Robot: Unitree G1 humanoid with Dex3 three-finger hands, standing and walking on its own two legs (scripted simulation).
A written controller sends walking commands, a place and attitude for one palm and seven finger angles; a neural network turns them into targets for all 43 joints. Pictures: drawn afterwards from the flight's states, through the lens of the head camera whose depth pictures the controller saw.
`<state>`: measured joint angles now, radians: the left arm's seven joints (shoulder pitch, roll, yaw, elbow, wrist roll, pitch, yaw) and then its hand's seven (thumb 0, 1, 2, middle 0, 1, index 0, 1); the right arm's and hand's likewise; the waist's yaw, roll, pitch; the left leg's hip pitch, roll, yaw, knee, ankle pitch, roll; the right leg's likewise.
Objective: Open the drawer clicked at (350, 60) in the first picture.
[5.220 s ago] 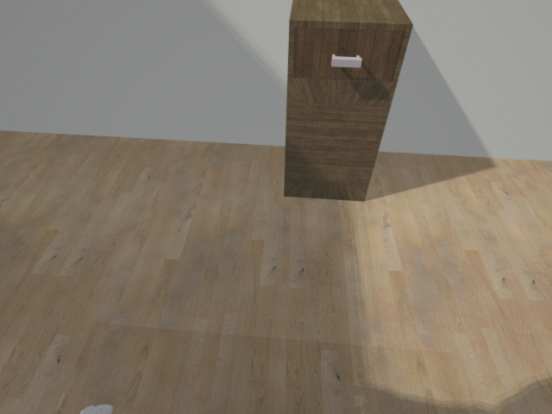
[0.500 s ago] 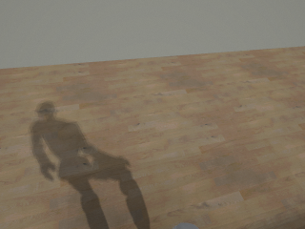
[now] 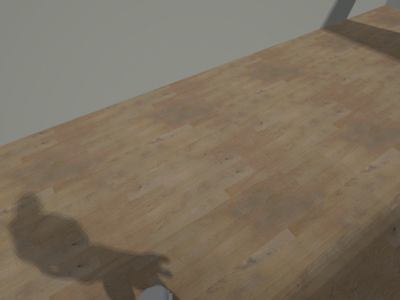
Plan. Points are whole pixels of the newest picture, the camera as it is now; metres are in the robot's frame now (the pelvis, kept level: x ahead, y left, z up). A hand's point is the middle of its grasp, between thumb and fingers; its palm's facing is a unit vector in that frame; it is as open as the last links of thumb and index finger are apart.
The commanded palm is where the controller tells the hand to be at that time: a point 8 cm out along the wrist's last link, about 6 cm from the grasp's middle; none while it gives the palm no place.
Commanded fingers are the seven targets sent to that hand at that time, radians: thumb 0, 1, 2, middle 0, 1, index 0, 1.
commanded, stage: walk to a spot facing it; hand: left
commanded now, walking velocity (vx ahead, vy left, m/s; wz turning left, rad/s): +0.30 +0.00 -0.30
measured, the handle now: out of the picture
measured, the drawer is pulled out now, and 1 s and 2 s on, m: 0.00 0.00 0.00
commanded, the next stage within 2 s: turn to face it in 0.64 s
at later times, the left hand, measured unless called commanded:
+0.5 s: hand (104, 267) +0.23 +0.27 -0.18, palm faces -0.17 -0.97 -0.19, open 7.4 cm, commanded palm none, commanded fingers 0.00 0.90 0.90 -0.20 -0.30 -0.20 -0.30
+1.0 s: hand (178, 208) +0.39 +0.09 -0.16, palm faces -0.43 -0.88 -0.20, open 7.3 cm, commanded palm none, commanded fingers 0.00 0.90 0.90 -0.20 -0.30 -0.20 -0.30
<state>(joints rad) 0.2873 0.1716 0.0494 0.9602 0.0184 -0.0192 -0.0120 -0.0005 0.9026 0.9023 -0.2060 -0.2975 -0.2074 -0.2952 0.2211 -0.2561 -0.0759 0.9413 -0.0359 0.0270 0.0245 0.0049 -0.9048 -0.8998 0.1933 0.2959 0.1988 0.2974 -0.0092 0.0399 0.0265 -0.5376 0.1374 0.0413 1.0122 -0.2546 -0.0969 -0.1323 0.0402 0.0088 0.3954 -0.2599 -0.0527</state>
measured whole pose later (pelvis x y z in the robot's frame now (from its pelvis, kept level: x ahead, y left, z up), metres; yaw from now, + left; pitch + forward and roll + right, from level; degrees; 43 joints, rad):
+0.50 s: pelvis +0.14 +0.08 +0.00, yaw -16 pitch -1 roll -2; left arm 0.26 0.24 0.11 0.98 0.03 0.04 -0.02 0.00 0.91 0.90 -0.20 -0.30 -0.20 -0.29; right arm 0.24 -0.16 -0.04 0.96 -0.02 -0.05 -0.03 -0.01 -0.93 -0.90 0.20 0.30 0.21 0.30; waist 0.02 -0.03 0.06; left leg -0.17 0.08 0.26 0.44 -0.25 0.05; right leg -0.56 -0.06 -0.04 1.20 -0.28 0.06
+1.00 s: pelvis +0.19 +0.01 -0.01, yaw -23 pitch -1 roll +0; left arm 0.08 0.12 0.02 0.96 0.02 0.00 0.03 0.00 0.90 0.90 -0.20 -0.30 -0.21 -0.29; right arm 0.32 -0.16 -0.04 1.04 -0.01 0.05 -0.01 0.00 -0.91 -0.90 0.19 0.30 0.20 0.30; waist -0.07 0.04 0.05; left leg -0.40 0.11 0.07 1.01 -0.47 -0.06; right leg -0.25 -0.04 -0.19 0.56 -0.28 -0.06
